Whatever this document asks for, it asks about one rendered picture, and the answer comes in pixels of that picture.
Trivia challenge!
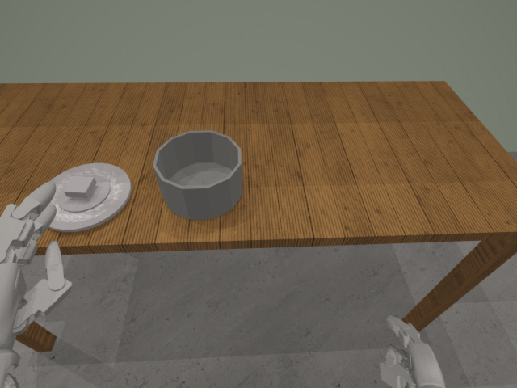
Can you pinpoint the lid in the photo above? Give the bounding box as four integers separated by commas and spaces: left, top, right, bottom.
48, 163, 132, 232

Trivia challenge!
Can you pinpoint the robot left hand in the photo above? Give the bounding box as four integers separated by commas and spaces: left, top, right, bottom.
0, 181, 72, 349

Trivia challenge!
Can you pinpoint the knob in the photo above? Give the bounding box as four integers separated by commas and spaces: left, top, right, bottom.
64, 176, 97, 198

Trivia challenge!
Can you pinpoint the robot left forearm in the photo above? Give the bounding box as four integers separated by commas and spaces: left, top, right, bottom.
0, 349, 20, 388

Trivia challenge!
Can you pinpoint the table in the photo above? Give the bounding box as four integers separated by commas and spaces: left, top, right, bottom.
0, 81, 517, 352

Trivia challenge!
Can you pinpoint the robot right hand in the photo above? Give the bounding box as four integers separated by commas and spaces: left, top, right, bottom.
380, 315, 446, 388

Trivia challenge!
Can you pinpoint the pot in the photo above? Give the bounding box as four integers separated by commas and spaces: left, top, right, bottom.
153, 130, 242, 220

